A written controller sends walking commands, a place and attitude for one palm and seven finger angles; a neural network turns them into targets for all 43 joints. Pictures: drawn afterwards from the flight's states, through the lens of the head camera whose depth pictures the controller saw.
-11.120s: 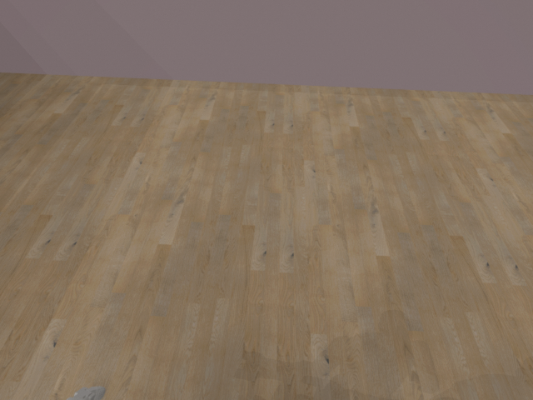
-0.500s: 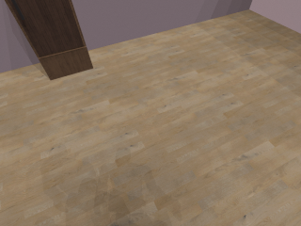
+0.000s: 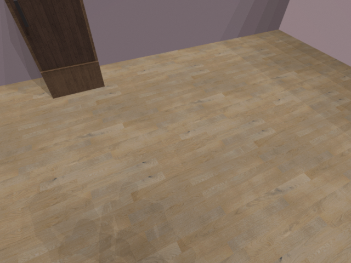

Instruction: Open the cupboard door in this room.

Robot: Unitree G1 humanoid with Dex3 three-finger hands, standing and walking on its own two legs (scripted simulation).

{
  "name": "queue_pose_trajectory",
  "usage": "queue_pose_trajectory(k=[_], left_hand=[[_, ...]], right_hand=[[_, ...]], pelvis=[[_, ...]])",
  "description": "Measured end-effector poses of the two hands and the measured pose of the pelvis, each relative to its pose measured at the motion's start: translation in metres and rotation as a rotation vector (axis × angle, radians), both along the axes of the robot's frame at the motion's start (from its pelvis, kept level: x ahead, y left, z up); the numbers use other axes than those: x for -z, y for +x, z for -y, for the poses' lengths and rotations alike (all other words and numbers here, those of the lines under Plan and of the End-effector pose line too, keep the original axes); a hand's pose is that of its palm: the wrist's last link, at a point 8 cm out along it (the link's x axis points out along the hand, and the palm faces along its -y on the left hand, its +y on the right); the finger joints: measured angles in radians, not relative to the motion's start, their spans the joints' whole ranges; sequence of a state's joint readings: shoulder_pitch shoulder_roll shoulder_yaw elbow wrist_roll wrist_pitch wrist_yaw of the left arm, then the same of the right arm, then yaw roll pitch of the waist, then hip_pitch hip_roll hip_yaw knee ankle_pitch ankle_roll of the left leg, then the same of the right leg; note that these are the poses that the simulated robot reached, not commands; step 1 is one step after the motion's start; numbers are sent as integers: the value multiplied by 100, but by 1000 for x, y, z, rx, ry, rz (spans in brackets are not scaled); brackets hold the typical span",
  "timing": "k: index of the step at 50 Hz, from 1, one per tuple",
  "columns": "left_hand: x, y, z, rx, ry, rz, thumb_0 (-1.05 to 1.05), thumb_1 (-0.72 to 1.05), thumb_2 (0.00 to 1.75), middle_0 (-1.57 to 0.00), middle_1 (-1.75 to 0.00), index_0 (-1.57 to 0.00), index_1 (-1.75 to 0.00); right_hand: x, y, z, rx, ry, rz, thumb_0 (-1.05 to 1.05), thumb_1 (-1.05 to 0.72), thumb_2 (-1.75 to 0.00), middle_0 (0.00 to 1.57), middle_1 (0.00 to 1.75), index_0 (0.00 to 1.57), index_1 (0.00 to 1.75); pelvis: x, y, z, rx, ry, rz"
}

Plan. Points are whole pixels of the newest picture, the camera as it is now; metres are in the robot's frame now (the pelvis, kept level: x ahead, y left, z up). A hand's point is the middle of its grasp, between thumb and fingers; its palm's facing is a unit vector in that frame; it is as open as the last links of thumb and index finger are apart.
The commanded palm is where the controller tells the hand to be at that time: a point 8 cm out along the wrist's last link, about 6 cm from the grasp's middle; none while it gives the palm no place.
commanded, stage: stand and wait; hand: left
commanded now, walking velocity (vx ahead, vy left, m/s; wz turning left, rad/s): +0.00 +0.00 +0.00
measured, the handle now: (21, 12) +1.49 +1.12 -0.05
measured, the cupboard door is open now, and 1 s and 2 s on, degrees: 0 0 0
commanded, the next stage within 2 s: turn or walk to find it in 0.20 s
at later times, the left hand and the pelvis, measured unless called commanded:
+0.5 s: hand out of the picture -0.01 +0.17 -0.19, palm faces +0.17 -0.96 -0.21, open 7.4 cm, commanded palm none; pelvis -0.02 -0.02 -0.01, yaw +6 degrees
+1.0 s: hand out of the picture +0.02 +0.17 -0.15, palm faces +0.34 -0.89 -0.30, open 7.4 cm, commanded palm none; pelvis -0.02 -0.06 -0.01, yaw +20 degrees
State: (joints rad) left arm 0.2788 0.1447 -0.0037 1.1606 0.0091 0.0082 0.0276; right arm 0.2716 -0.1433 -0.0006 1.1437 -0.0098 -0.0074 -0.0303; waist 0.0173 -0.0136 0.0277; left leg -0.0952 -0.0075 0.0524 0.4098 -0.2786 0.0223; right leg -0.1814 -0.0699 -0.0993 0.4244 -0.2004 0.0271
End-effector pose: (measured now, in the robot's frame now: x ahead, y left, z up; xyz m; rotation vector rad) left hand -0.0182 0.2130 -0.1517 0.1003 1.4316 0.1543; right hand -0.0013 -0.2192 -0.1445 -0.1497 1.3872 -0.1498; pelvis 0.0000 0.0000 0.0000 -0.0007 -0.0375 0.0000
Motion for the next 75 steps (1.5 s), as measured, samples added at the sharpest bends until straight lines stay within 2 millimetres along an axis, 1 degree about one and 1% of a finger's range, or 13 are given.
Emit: queue_pose_trajectory(k=[8,14,20,27,32,41,44,48,51,55,63,69,75], left_hand=[[-4,10,-7,-14,40,46,1,91,90,-20,-30,-20,-30],[-5,8,-1,-14,47,47,1,91,90,-20,-30,-19,-30],[-3,3,4,-55,54,63,1,91,90,-20,-30,-20,-30],[8,-5,-5,-129,61,110,1,90,90,-20,-30,-20,-30],[17,-9,-23,-180,59,139,1,90,90,-20,-30,-20,-30],[-17,11,-36,-215,121,235,1,91,90,-20,-30,-20,-30],[-26,18,-31,-225,148,274,1,91,90,-20,-30,-19,-30],[-32,18,-13,-231,184,304,1,91,90,-20,-30,-19,-30],[-32,5,8,-236,201,286,1,91,90,-20,-30,-19,-30],[-35,-25,37,-273,176,213,1,90,90,-20,-30,-20,-30],[-24,-84,80,-384,107,82,1,90,90,-20,-30,-20,-30],[-11,-137,91,-478,71,7,1,90,90,-20,-30,-20,-30],[7,-183,81,-545,45,-42,1,90,90,-20,-30,-20,-30]], right_hand=[[8,-17,-10,0,43,-50,0,-91,-90,20,30,20,30],[11,-16,-8,5,58,-31,0,-91,-90,20,30,20,30],[15,-10,6,-30,52,-34,0,-91,-90,20,30,20,30],[14,14,28,-110,-15,-13,0,-91,-90,20,30,20,30],[7,39,29,-182,-65,48,0,-91,-90,20,30,20,30],[-11,74,27,-281,-48,106,0,-91,-90,20,30,20,30],[-7,85,33,-309,-29,118,0,-91,-90,20,30,20,30],[6,100,45,-329,8,137,0,-91,-90,20,30,21,30],[16,111,54,-331,36,147,0,-91,-90,20,30,20,30],[13,118,61,-350,52,133,0,-91,-90,20,30,20,30],[9,111,70,-408,26,45,0,-91,-90,20,30,20,30],[2,116,54,-491,-8,40,0,-91,-90,20,30,20,30],[-5,122,22,-563,-18,135,0,-91,-90,20,30,20,30]], pelvis=[[3,-4,2,-19,4,-2],[3,-6,8,-22,6,-1],[8,-13,15,-58,6,-17],[18,-23,15,-149,-21,-32],[23,-28,6,-201,-16,-33],[3,-30,18,-292,-24,-54],[3,-29,29,-319,-17,-51],[9,-26,49,-338,6,-44],[12,-24,62,-349,13,-27],[5,-21,73,-359,32,-22],[0,-23,82,-410,30,-29],[3,-39,78,-463,16,-33],[11,-60,65,-504,4,-19]])
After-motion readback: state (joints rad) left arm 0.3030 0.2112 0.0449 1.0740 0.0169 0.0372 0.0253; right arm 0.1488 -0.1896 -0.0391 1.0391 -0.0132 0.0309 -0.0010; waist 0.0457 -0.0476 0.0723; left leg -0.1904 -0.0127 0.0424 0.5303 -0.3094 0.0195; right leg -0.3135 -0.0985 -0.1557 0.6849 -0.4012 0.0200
